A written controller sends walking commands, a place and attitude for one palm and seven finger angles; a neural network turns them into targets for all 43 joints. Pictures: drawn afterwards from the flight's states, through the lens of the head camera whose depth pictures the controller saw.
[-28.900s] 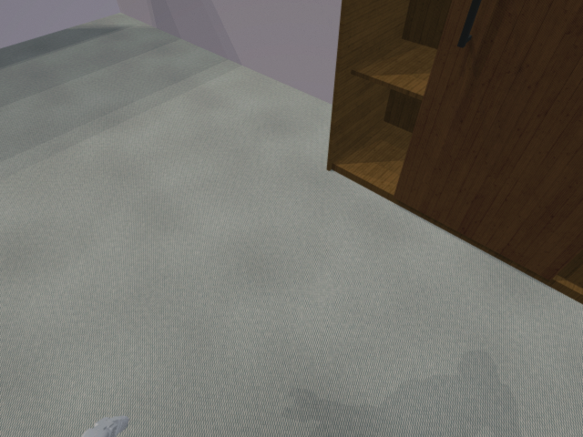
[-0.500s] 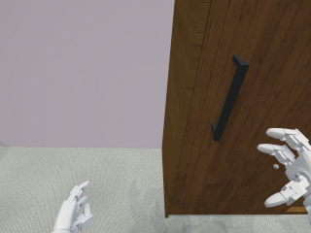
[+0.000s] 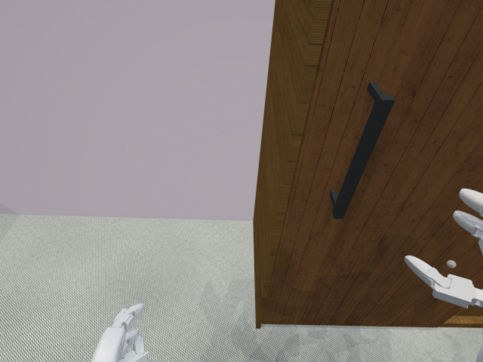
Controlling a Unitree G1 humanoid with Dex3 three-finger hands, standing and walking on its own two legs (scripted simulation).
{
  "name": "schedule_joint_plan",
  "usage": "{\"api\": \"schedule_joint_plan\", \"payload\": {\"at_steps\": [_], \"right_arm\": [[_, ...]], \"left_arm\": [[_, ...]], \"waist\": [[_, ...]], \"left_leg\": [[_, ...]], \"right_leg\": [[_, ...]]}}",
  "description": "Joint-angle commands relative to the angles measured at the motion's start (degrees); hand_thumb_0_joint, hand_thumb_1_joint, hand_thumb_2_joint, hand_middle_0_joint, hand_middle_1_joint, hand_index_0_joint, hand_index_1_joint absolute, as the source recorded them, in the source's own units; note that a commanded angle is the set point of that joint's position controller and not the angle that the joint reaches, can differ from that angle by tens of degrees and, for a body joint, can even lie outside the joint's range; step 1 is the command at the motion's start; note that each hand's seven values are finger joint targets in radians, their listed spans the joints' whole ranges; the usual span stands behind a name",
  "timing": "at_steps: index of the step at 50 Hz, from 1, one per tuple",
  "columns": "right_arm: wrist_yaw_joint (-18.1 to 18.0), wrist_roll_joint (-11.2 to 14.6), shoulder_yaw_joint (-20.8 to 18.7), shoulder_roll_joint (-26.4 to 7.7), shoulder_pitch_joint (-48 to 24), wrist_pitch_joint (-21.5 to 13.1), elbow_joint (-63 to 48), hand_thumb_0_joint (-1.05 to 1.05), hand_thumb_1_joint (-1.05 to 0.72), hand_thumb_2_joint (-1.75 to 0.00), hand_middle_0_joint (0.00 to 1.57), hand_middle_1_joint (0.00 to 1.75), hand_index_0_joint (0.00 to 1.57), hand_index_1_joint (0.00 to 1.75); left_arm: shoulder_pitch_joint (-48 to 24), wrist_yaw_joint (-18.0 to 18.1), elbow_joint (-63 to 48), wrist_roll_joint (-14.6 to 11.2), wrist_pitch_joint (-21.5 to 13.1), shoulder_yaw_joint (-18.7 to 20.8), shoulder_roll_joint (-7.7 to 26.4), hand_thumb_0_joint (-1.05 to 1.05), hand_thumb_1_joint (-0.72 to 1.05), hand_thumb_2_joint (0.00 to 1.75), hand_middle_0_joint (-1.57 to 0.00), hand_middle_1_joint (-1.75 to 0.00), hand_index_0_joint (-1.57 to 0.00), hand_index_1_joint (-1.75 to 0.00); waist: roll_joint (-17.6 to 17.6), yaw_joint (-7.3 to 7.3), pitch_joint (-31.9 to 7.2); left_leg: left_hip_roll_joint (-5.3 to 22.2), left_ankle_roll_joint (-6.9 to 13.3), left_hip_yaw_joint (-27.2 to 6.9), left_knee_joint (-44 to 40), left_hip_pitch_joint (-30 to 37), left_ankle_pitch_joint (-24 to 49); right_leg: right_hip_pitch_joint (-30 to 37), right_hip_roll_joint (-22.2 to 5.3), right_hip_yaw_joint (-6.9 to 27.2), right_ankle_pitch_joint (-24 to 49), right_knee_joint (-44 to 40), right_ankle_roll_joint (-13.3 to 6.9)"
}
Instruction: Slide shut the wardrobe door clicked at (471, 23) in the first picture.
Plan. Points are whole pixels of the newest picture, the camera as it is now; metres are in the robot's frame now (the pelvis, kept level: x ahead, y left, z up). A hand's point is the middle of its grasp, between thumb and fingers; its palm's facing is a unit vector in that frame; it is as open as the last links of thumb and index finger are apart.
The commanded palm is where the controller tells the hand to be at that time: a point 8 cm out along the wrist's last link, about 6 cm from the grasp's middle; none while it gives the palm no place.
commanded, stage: draw the hand back to the body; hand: right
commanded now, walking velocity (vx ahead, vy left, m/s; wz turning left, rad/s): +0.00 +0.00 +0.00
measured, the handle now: (353, 158) +0.41 -0.20 +0.16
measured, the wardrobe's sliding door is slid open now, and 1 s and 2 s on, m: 0.00 0.00 0.00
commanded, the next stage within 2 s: step back with the hand held close in 0.64 s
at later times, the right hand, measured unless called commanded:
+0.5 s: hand (454, 269) +0.19 -0.25 +0.16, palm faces +0.46 +0.81 -0.35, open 7.5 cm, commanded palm +0.14 -0.29 +0.17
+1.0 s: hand (451, 261) +0.21 -0.26 +0.16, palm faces +0.39 +0.81 -0.44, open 7.4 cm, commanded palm +0.15 -0.30 +0.18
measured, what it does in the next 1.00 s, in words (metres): stands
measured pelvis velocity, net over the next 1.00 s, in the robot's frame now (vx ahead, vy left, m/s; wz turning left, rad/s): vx -0.01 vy -0.01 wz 0.05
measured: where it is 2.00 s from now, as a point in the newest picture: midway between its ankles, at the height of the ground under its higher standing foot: outside the picture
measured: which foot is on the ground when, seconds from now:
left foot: down 0.00-1.00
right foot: down 0.00-1.00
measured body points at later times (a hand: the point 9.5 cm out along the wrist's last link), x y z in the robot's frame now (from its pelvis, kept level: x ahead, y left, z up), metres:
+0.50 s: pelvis +0.01 +0.01 +0.00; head -0.02 +0.02 +0.45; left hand +0.20 +0.22 -0.07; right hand +0.16 -0.30 +0.18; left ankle +0.02 +0.13 -0.74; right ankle +0.00 -0.09 -0.74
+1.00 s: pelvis -0.01 -0.01 +0.00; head +0.00 +0.00 +0.45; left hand +0.16 +0.24 -0.07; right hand +0.18 -0.30 +0.18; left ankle +0.02 +0.13 -0.74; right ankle +0.00 -0.09 -0.74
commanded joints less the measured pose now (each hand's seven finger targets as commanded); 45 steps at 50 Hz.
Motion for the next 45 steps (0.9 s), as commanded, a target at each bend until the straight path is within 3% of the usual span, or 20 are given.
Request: {"api": "schedule_joint_plan", "payload": {"at_steps": [1, 4, 7, 13, 19, 21, 23, 25, 37, 38, 39, 40, 41, 42, 45], "right_arm": [[-0.64, 0.08, -6.55, -9.98, -3.83, -4.15, -13.3, 0.0, -0.47, -0.69, 0.22, 0.55, 0.22, 0.55], [-0.47, 0.03, -6.7, -9.92, -2.85, -4.21, -14.34, 0.0, -0.57, -0.74, 0.21, 0.49, 0.21, 0.49], [-0.51, -0.08, -6.93, -10.07, -2.21, -4.08, -15.63, 0.0, -0.68, -0.8, 0.21, 0.43, 0.21, 0.43], [-0.64, 0.07, -8.1, -10.74, -0.77, -3.7, -16.31, 0.0, -0.9, -0.9, 0.2, 0.3, 0.2, 0.3], [-0.71, -0.05, -7.19, -10.32, -2.59, -3.27, -16.22, 0.0, -0.9, -0.9, 0.2, 0.3, 0.2, 0.3], [-0.63, 0.09, -6.97, -10.21, -2.98, -3.04, -15.63, 0.0, -0.9, -0.9, 0.2, 0.3, 0.2, 0.3], [-0.59, 0.09, -7.13, -10.14, -2.52, -3.13, -15.89, 0.0, -0.9, -0.9, 0.2, 0.3, 0.2, 0.3], [-0.71, -0.18, -7.68, -11.09, -2.95, -3.15, -17.16, 0.0, -0.9, -0.9, 0.2, 0.3, 0.2, 0.3], [-0.48, 0.15, -7.92, -10.81, -1.76, -2.95, -15.67, 0.0, -0.9, -0.9, 0.2, 0.3, 0.2, 0.3], [-0.87, 0.24, -10.37, -13.51, -5.62, -2.98, -15.63, 0.0, -0.9, -0.9, 0.2, 0.3, 0.2, 0.3], [-1.61, -0.35, -16.98, -20.26, -14.23, -6.32, -20.06, 0.0, -0.9, -0.9, 0.2, 0.3, 0.2, 0.3], [-1.51, -0.53, -16.26, -19.33, -13.96, -7.71, -17.26, 0.0, -0.9, -0.9, 0.2, 0.3, 0.2, 0.3], [-1.03, -0.79, -11.89, -13.34, -5.32, -7.35, -11.09, 0.0, -0.9, -0.9, 0.2, 0.3, 0.2, 0.3], [-0.64, -1.19, -9.34, -10.61, -1.31, -7.16, -10.42, 0.0, -0.9, -0.9, 0.2, 0.3, 0.2, 0.3], [-0.82, -1.46, -8.72, -10.13, 2.64, -7.82, -13.75, 0.0, -0.9, -0.9, 0.2, 0.3, 0.2, 0.3]], "left_arm": [[-8.64, 0.33, -10.43, 0.0, -2.98, 3.25, 7.14, 0.0, 0.9, 0.9, -0.2, -0.3, -0.2, -0.3], [-8.7, 0.13, -10.59, -0.06, -2.42, 3.56, 7.13, 0.0, 0.9, 0.9, -0.2, -0.3, -0.2, -0.3], [-8.64, 0.11, -10.83, -0.04, -2.11, 3.55, 7.05, 0.0, 0.9, 0.9, -0.2, -0.3, -0.2, -0.3], [-8.67, 0.41, -11.12, 0.06, -1.5, 3.55, 6.77, 0.0, 0.9, 0.9, -0.2, -0.3, -0.2, -0.3], [-8.96, 0.64, -11.17, 0.13, -1.2, 3.4, 6.66, 0.0, 0.9, 0.9, -0.2, -0.3, -0.2, -0.3], [-9.24, 0.88, -11.06, 0.19, -1.17, 3.35, 6.68, 0.0, 0.9, 0.9, -0.2, -0.3, -0.2, -0.3], [-9.34, 0.93, -11.11, 0.23, -1.21, 3.39, 6.55, 0.0, 0.9, 0.9, -0.2, -0.3, -0.2, -0.3], [-9.25, 0.96, -10.96, 0.39, -1.38, 3.41, 6.53, 0.0, 0.9, 0.9, -0.2, -0.3, -0.2, -0.3], [-9.61, 0.89, -10.89, 0.42, -1.25, 3.34, 6.4, 0.0, 0.9, 0.9, -0.2, -0.3, -0.2, -0.3], [-9.75, 1.11, -10.61, 0.24, -1.06, 3.45, 6.65, 0.0, 0.9, 0.9, -0.2, -0.3, -0.2, -0.3], [-9.08, 0.97, -12.93, -0.39, -0.19, 2.56, 7.2, 0.0, 0.9, 0.9, -0.2, -0.3, -0.2, -0.3], [-8.56, 1.14, -11.37, -0.19, 0.61, 2.3, 6.24, 0.0, 0.9, 0.9, -0.2, -0.3, -0.2, -0.3], [-8.47, 1.07, -10.53, 0.15, 1.15, 2.43, 5.98, 0.0, 0.9, 0.9, -0.2, -0.3, -0.2, -0.3], [-7.94, 0.83, -11.18, 0.34, 1.65, 2.87, 6.37, 0.0, 0.9, 0.9, -0.2, -0.3, -0.2, -0.3], [-8.11, 1.0, -13.21, 0.54, 2.52, 3.76, 7.33, 0.0, 0.9, 0.9, -0.2, -0.3, -0.2, -0.3]], "waist": [[-1.42, -0.55, -4.8], [-1.11, -0.47, -4.55], [-3.22, -0.53, -4.06], [-1.31, -0.57, -4.07], [-2.25, -0.29, -3.19], [-1.0, -0.14, -2.45], [-0.07, -0.3, -3.31], [-1.87, -0.51, -4.45], [-1.25, -0.73, -2.55], [-1.22, -0.57, -2.69], [-0.32, 1.94, 2.85], [0.36, 2.44, 3.71], [3.67, 2.76, 2.76], [3.42, 2.63, -0.03], [-0.74, 2.27, -6.79]], "left_leg": [[0.17, 2.74, -0.43, -3.29, 1.75, 6.59], [0.01, 2.64, -0.47, -3.44, 1.37, 7.01], [-0.04, 2.66, -0.59, -3.47, 1.38, 7.54], [-0.03, 2.61, -0.73, -3.98, 1.7, 8.91], [0.0, 2.54, -0.82, -5.02, 1.01, 6.13], [0.03, 2.44, -1.16, -5.93, 0.52, 4.93], [-0.01, 2.45, -1.07, -5.91, 1.21, 5.86], [-0.01, 2.6, -1.24, -5.71, 2.32, 7.21], [0.01, 2.45, -1.19, -6.64, 2.24, 5.82], [-0.08, 2.53, -1.59, -7.12, 1.98, 5.29], [2.92, 2.63, -9.88, -11.77, -5.55, 5.68], [4.62, 3.12, -10.98, -13.37, -7.44, 3.39], [5.45, 3.28, -11.15, -13.66, -9.45, 3.27], [5.88, 3.16, -10.77, -12.93, -9.47, 4.84], [4.53, 2.02, -7.46, -7.37, -5.53, 11.95]], "right_leg": [[-1.04, -2.64, 3.07, 11.63, -6.91, 1.66], [-0.7, -2.8, 2.89, 12.55, -6.84, 1.78], [-0.44, -2.78, 2.87, 13.83, -6.86, 1.97], [-0.09, -2.47, 2.28, 14.43, -6.4, 1.56], [0.12, -2.12, 2.13, 10.98, -6.81, 1.21], [0.22, -2.1, 1.92, 9.64, -6.63, 0.95], [0.65, -1.95, 1.7, 10.34, -6.55, 0.73], [0.88, -1.73, 1.62, 11.74, -6.4, 0.88], [0.36, -1.86, 1.54, 10.52, -7.24, 0.86], [0.43, -1.77, 1.47, 9.96, -7.21, 0.81], [-3.7, -2.06, 2.21, 2.96, -5.94, -0.28], [-3.65, -1.39, 3.05, 1.12, -4.64, -0.34], [-1.88, -1.63, 2.75, 2.32, -3.3, -0.4], [-0.41, -1.94, 2.14, 4.27, -2.79, -0.47], [0.74, -3.58, 2.23, 11.8, -5.69, -0.45]]}}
